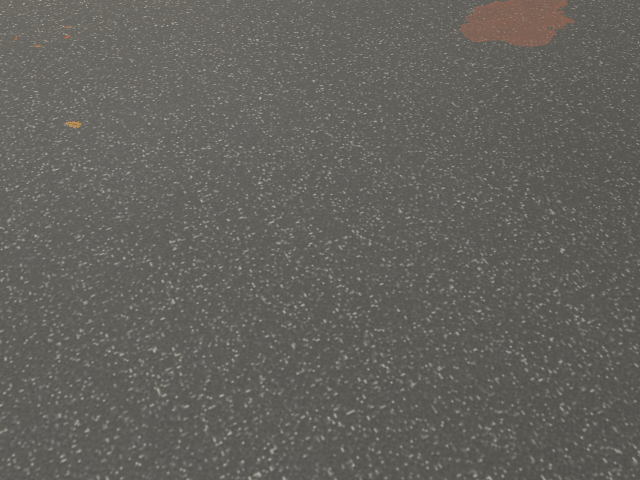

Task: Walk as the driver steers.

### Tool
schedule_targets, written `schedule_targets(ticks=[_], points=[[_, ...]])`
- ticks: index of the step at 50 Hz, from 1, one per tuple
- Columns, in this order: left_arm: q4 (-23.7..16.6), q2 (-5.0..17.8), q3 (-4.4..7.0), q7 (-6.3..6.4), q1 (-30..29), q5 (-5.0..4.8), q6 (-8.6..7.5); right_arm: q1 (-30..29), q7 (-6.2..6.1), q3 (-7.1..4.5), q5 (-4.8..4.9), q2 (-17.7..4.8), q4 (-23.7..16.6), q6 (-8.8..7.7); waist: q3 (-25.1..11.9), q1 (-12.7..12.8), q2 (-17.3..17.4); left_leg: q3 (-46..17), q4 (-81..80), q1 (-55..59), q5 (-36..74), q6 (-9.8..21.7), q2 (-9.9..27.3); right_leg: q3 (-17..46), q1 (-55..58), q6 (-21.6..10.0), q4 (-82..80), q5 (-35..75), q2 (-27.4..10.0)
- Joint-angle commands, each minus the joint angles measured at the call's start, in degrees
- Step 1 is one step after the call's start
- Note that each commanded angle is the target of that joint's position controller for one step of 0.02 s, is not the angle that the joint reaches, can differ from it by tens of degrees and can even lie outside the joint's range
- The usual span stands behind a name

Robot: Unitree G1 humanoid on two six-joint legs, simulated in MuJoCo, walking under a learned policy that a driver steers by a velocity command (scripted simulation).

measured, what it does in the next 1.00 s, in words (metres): walks ahead, turning right: left foot, then right foot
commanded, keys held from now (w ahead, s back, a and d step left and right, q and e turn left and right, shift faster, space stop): w+q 0.04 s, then w+e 0.96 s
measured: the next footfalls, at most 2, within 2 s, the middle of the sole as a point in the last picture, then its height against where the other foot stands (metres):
left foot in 0.02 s outside the picture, level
right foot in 0.56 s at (396, 463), level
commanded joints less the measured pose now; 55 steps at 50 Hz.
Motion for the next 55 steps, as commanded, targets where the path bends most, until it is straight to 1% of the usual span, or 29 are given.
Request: schedule_targets(ticks=[1, 2, 3, 4, 5, 6, 7, 9, 12, 17, 22, 25, 27, 28, 29, 30, 31, 32, 33, 34, 37, 40, 43, 48, 51, 52, 53, 54, 55], points=[[-5.3, 10.4, 1.64, 0.34, -3.6, 0.48, -0.52, 21.5, -1.77, -6.17, 0.15, -16.0, 1.3, 0.13, -12.7, -13.1, 2.1, -11.1, -5.7, 35.7, -1.3, 7.0, 2.3, 2.5, -20.2, -3.4, 38.2, 46.4, -8.4], [-8.5, 1.9, -0.81, -0.7, 0.4, 1.31, -2.67, 18.1, -2.0, -6.44, 0.31, -20.5, -0.4, -0.41, -17.8, -5.6, 15.3, -45.9, -14.0, 52.6, -7.8, 18.8, 16.4, 10.7, -45.2, 0.0, 59.2, -4.5, 5.4], [-8.9, 6.1, -0.29, -1.88, -4.5, -1.24, -5.42, 20.7, -1.86, -4.44, -0.79, -14.8, -0.3, -0.87, -22.0, -9.3, 7.8, -50.0, -20.2, 53.9, -8.1, 17.5, 18.6, 22.8, -50.6, -2.1, 62.2, -4.8, 3.5], [-8.8, 7.4, 0.1, -2.36, -6.9, -3.29, -6.1, 19.6, -1.9, -3.4, -1.33, -10.7, 0.6, -1.44, -15.3, -8.9, 5.3, -39.2, -19.2, 48.5, -3.2, 14.3, 17.2, 22.1, -52.9, -4.0, 60.0, -0.8, 0.3], [-8.2, 7.0, 0.09, -1.98, -7.3, -2.7, -5.97, 14.5, -1.68, -2.58, -1.02, -8.4, -0.3, -2.0, -9.8, -6.0, -0.2, -30.4, -19.0, 38.6, 3.8, 11.4, 15.0, 21.5, -50.1, -4.5, 54.2, 3.8, -3.2], [-7.1, 7.7, 0.7, -1.52, -7.8, -1.21, -5.2, 10.2, -1.78, -1.69, -1.18, -5.7, -1.0, -2.37, -7.4, -4.2, -0.6, -24.3, -19.6, 31.4, 8.7, 9.5, 12.8, 21.3, -46.3, -4.4, 49.7, 6.1, -5.4], [-6.3, 7.5, 0.94, -1.63, -6.1, -0.92, -4.1, 8.5, -1.91, -1.25, -1.8, -4.9, -1.3, -2.68, -6.3, -2.6, 0.4, -21.0, -21.1, 26.4, 11.1, 8.7, 11.7, 21.8, -42.3, -4.3, 48.0, 8.0, -6.6], [-5.5, 5.8, 0.82, -1.62, -4.3, -0.68, -2.23, 9.0, -2.09, -1.54, -1.83, -6.5, -0.3, -3.48, -4.9, -1.2, 0.8, -17.1, -24.1, 22.1, 14.3, 8.2, 11.0, 21.4, -40.2, -3.6, 44.8, 10.5, -7.2], [-6.7, 5.1, 0.55, -1.27, -8.1, -0.25, -0.98, 11.4, -2.88, -1.91, -2.1, -8.4, 1.4, -4.25, -1.8, -2.0, 0.8, -11.0, -26.6, 22.2, 18.7, 6.9, 10.2, 21.6, -45.7, -2.4, 38.0, 18.4, -7.0], [-8.6, 3.9, 0.04, -2.27, -14.7, -0.49, -1.59, 12.2, -3.8, -1.42, -2.22, -8.4, 2.6, -4.42, 0.3, -4.7, 2.2, -2.1, -28.7, 24.5, 15.9, 2.2, 7.8, 20.3, -45.4, -3.3, 20.5, 34.9, -3.3], [-11.9, 2.7, -0.98, -4.04, -20.8, -0.52, -1.82, 16.0, -4.32, -1.5, -1.68, -8.8, 5.2, -3.37, 2.9, -7.1, 2.1, 1.0, -26.1, 35.6, 21.7, 1.2, 11.4, 17.5, -49.3, -5.2, 12.3, 32.6, -1.3], [-13.6, 4.1, -0.47, -5.43, -19.9, -0.52, -1.82, 14.4, -5.06, -1.87, -1.37, -10.5, 4.7, -1.89, 0.6, -4.7, 4.3, 3.0, -18.3, 40.3, 42.7, 0.0, 13.1, 13.4, -45.5, -7.7, 11.6, 23.4, 2.0], [-12.8, 7.3, 1.09, -5.6, -12.0, -0.48, -1.3, 12.8, -5.8, -2.21, -1.37, -12.4, 4.0, -0.95, -4.8, 0.2, 6.7, 4.3, -5.9, 39.9, 58.6, -1.4, 13.0, 10.8, -34.4, -10.2, 12.5, 17.9, 5.8], [-11.0, 10.3, 2.66, -5.15, -3.0, -0.52, -1.18, 11.3, -6.0, -2.12, -1.11, -12.7, 3.5, -0.74, -9.1, 5.2, 5.3, 5.5, 6.3, 34.5, 55.6, -3.1, 10.9, 11.8, -21.2, -12.3, 8.3, 21.6, 7.3], [-9.9, 15.4, 4.18, -3.82, 5.1, -0.1, -0.59, 12.1, -5.95, -1.39, -1.88, -11.4, 2.1, -1.47, -15.5, 7.7, -3.0, 5.8, 25.1, 20.1, 34.0, -5.2, 7.6, 27.2, -3.6, -16.3, 7.5, 22.9, -2.4], [-11.3, 17.4, 4.36, -3.8, 3.3, -0.78, -0.9, 18.1, -4.31, 1.25, -2.66, -2.8, 0.5, -3.42, -22.1, 1.2, -16.3, -1.8, 46.7, -5.8, -22.5, -9.3, -6.7, 60.9, 16.5, -29.2, 0.8, 16.5, -16.4], [-10.9, 13.1, 3.03, -3.69, 5.0, -0.24, -0.8, 12.5, -3.04, 0.29, -0.54, -8.1, -0.5, -6.05, -24.0, 5.1, -9.4, -12.6, 49.7, -12.8, -22.7, -7.0, -4.1, 63.2, 18.4, -27.0, -4.4, 10.8, -15.3], [-11.5, 10.0, 2.32, -3.43, 2.5, -0.02, -1.04, 7.5, -2.58, 0.0, 1.34, -9.8, -2.3, -7.13, -16.2, 5.1, -6.4, -12.1, 46.8, -15.8, -18.7, -5.5, -0.9, 54.0, 12.3, -23.8, -4.8, 11.5, -13.3], [-12.4, 8.6, 1.8, -3.63, -1.8, -0.1, -1.4, 6.0, -2.85, 0.1, 0.69, -9.0, -2.6, -7.46, -9.4, 2.0, 0.4, -11.2, 40.4, -14.0, -15.2, -5.2, 1.6, 47.5, 1.6, -22.0, -5.8, 17.4, -10.9], [-13.4, 6.8, 1.24, -3.5, -5.0, -0.03, -1.63, 5.7, -3.39, -0.54, -0.97, -9.9, -2.4, -7.03, -7.0, -0.1, 1.3, -10.7, 35.0, -10.0, -13.4, -5.8, 3.4, 43.3, -5.8, -21.0, -6.6, 23.1, -9.1], [-15.1, 7.9, 1.2, -2.71, -7.2, 0.26, -1.56, 8.4, -3.87, -0.76, -2.13, -8.5, -2.8, -4.94, -4.1, -3.6, -1.0, -9.4, 26.9, -3.9, -11.8, -8.4, 4.7, 38.0, -17.2, -21.0, -9.5, 30.3, -6.2], [-15.4, 10.7, 2.03, -1.62, -5.2, -0.05, -1.38, 3.4, -4.27, -0.03, -2.5, -6.7, -4.8, -4.07, -2.7, -2.4, -2.6, -7.4, 14.3, -2.6, -2.5, -10.9, 3.4, 32.9, -22.6, -19.2, -10.0, 32.6, -3.4], [-15.3, 10.8, 2.22, -1.18, -2.7, -0.55, -0.61, -2.6, -3.86, 0.58, -2.08, -5.5, -6.5, -4.33, -2.9, 0.6, -4.6, -6.7, 1.0, 1.9, 9.8, -11.3, 0.3, 30.9, -24.1, -16.0, -8.2, 27.4, -0.5], [-14.9, 9.9, 2.07, -0.95, 0.7, -0.75, 0.37, -5.7, -2.77, -0.31, -0.96, -8.6, -8.7, -5.46, -3.7, 1.4, -6.6, -9.1, -7.5, 4.4, 7.6, -9.8, -1.7, 39.2, -16.9, -14.2, -1.7, 20.2, -3.4], [-16.2, 8.2, 1.49, -0.79, -1.2, -0.22, 0.51, 3.3, -2.79, -1.76, -1.28, -11.2, -6.7, -6.54, -6.7, -4.1, -8.0, -8.7, -11.1, 17.3, 4.3, -6.1, -0.7, 40.6, -17.5, -11.3, 7.5, 22.3, -1.3], [-17.4, 4.9, 0.27, -1.02, -1.9, 0.33, 0.16, 11.6, -3.26, -2.66, -2.34, -14.2, -5.9, -6.77, -13.3, -7.9, -3.5, -16.3, -10.1, 30.6, 1.6, -2.4, 7.8, 36.1, -23.6, -9.0, 21.6, 18.5, 2.0], [-18.9, 1.2, -0.91, -1.05, 6.3, -0.72, -0.6, 18.4, -3.31, -3.91, -3.26, -19.6, -4.0, -6.06, -21.0, -5.2, 14.3, -41.4, -13.7, 49.8, -6.6, 7.6, 21.2, 27.6, -42.4, -5.0, 40.7, -3.1, 10.1], [-17.7, 6.0, -0.45, -0.99, 7.7, -1.66, -0.85, 19.5, -2.87, -3.32, -1.68, -15.8, -3.2, -5.7, -20.0, -6.0, 15.7, -52.7, -17.5, 50.6, -21.0, 9.4, 23.6, 28.2, -51.8, -4.1, 50.2, -7.4, 6.2], [-17.5, 9.7, 0.44, -1.0, 2.7, -1.45, -0.66, 17.0, -2.86, -2.09, -1.37, -11.2, -4.0, -5.43, -12.3, -7.6, 8.8, -44.4, -18.6, 44.2, -23.0, 6.7, 20.3, 28.6, -54.0, -3.9, 53.2, -2.1, 4.1]])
